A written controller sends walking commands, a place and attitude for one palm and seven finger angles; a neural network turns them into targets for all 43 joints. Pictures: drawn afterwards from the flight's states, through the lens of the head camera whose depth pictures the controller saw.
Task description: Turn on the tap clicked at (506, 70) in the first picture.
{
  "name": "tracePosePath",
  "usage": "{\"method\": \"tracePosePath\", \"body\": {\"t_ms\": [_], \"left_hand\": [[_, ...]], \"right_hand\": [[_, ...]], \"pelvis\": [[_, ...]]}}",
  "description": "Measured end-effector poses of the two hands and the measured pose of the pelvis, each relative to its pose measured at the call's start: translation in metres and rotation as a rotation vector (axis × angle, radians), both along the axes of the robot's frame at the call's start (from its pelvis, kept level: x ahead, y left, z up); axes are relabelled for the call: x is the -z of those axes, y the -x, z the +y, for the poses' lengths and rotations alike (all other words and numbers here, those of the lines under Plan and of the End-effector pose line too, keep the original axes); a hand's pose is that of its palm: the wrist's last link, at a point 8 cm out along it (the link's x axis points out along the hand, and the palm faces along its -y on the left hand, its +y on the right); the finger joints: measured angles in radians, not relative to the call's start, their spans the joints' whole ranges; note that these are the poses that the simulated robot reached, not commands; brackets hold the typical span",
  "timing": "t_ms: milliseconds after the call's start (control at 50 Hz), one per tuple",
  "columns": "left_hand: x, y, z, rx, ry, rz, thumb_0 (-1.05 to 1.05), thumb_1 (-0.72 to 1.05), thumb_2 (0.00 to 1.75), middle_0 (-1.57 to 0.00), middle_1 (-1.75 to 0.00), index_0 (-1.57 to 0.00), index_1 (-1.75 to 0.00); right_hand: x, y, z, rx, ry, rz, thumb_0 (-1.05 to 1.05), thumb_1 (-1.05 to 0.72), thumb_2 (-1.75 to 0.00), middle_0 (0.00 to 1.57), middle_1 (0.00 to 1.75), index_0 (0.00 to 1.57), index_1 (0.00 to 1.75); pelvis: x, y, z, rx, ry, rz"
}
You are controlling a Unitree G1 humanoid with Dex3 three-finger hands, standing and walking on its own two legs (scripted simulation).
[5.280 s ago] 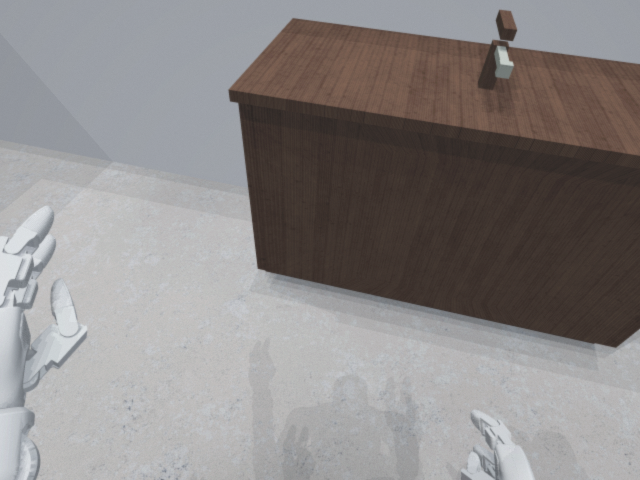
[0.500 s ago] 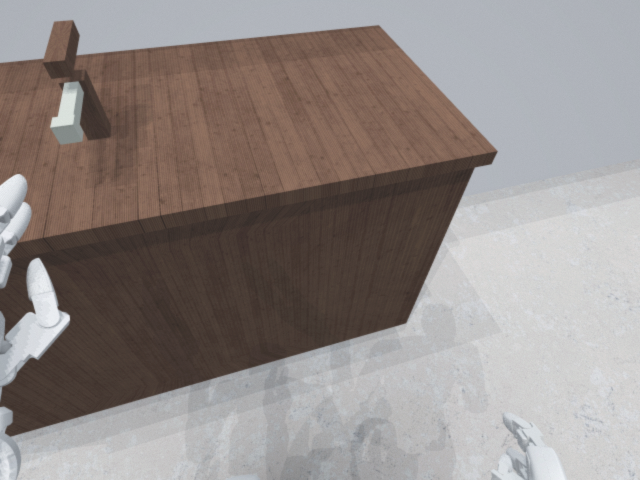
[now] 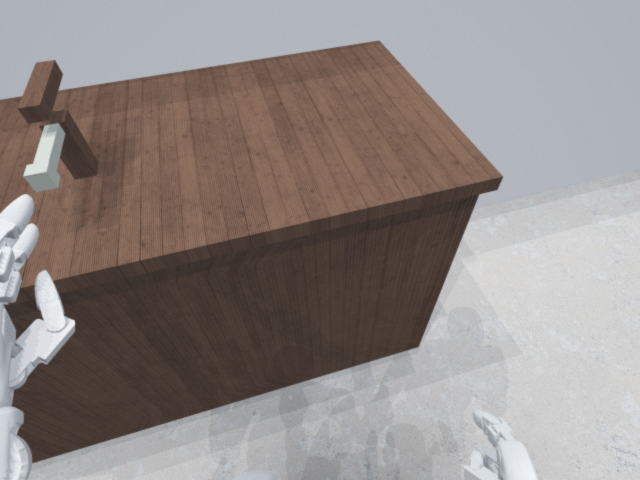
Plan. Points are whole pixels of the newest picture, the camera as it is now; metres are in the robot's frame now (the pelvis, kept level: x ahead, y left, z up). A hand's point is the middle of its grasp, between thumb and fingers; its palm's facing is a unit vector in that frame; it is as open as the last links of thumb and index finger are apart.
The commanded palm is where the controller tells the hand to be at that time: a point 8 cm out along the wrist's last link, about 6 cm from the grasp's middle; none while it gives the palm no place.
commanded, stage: come to a stop and stand still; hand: left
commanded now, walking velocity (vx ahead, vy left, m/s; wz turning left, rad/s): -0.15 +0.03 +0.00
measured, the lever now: (42, 176) +0.45 +0.40 +0.14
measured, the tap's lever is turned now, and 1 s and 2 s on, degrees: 0 0 0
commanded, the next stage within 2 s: look again from close up in 1.36 s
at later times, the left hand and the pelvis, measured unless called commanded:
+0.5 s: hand (53, 333) +0.21 +0.24 +0.17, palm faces +0.35 -0.85 -0.40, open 7.4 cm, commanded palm +0.15 +0.28 +0.18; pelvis -0.03 +0.01 +0.00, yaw -4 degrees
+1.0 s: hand (44, 316) +0.23 +0.27 +0.16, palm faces +0.33 -0.88 -0.35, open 7.4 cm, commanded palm +0.17 +0.30 +0.18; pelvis +0.00 +0.03 +0.01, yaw -3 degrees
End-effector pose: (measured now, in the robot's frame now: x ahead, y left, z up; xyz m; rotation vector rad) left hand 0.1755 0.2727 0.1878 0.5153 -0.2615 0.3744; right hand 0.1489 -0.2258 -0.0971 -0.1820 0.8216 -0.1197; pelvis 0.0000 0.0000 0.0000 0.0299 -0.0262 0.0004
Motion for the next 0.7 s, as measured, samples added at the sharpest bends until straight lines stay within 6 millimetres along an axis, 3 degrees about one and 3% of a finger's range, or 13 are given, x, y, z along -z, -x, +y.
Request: {"method": "tracePosePath", "body": {"t_ms": [120, 200, 280, 320, 400, 540, 620, 700], "left_hand": [[0.003, -0.004, 0.008, 0.059, -0.002, -0.035, 0.01, 0.89, 0.90, -0.21, -0.30, -0.21, -0.30], [0.003, -0.005, 0.017, 0.054, 0.002, -0.045, 0.01, 0.89, 0.90, -0.21, -0.30, -0.21, -0.30], [0.000, 0.000, 0.012, 0.045, 0.006, -0.050, 0.01, 0.89, 0.90, -0.21, -0.30, -0.21, -0.30], [-0.014, -0.002, 0.019, 0.055, -0.106, -0.093, 0.01, 0.88, 0.90, -0.21, -0.30, -0.21, -0.30], [-0.024, -0.006, 0.037, -0.007, -0.043, -0.155, 0.01, 0.89, 0.90, -0.21, -0.30, -0.21, -0.30], [0.013, 0.011, 0.006, 0.121, 0.050, 0.040, 0.01, 0.89, 0.90, -0.21, -0.30, -0.20, -0.30], [0.023, 0.011, 0.015, 0.120, 0.070, 0.055, 0.01, 0.89, 0.90, -0.21, -0.30, -0.21, -0.30], [0.015, 0.006, 0.030, 0.080, 0.068, -0.007, 0.01, 0.88, 0.90, -0.22, -0.30, -0.21, -0.30]], "right_hand": [[-0.017, -0.013, -0.012, 0.044, 0.093, -0.060, 0.01, -0.90, -0.90, 0.20, 0.30, 0.20, 0.30], [-0.029, -0.015, -0.004, 0.035, 0.092, -0.100, 0.01, -0.91, -0.90, 0.20, 0.30, 0.20, 0.30], [-0.030, -0.012, 0.007, -0.003, 0.043, -0.134, 0.01, -0.90, -0.90, 0.20, 0.30, 0.20, 0.30], [-0.025, -0.007, 0.011, -0.058, 0.040, -0.137, 0.01, -0.90, -0.90, 0.20, 0.30, 0.20, 0.30], [-0.019, 0.009, 0.015, -0.071, -0.018, -0.132, 0.01, -0.90, -0.90, 0.20, 0.30, 0.20, 0.30], [-0.024, 0.040, 0.008, 0.023, 0.000, -0.139, 0.01, -0.90, -0.90, 0.20, 0.30, 0.20, 0.30], [-0.028, 0.052, 0.005, 0.035, 0.049, -0.107, 0.01, -0.90, -0.90, 0.20, 0.30, 0.20, 0.30], [-0.034, 0.053, 0.006, 0.018, 0.073, -0.101, 0.01, -0.90, -0.90, 0.20, 0.30, 0.20, 0.30]], "pelvis": [[0.007, -0.004, 0.011, 0.012, 0.025, -0.015], [0.003, -0.001, 0.011, 0.024, 0.018, -0.003], [0.002, 0.007, 0.006, 0.021, 0.028, 0.001], [0.004, 0.015, 0.001, 0.021, 0.037, 0.003], [0.003, 0.027, 0.001, 0.037, 0.037, -0.015], [-0.001, 0.029, 0.013, 0.075, 0.036, -0.015], [-0.003, 0.030, 0.017, 0.074, 0.043, -0.021], [-0.004, 0.031, 0.020, 0.067, 0.046, -0.021]]}}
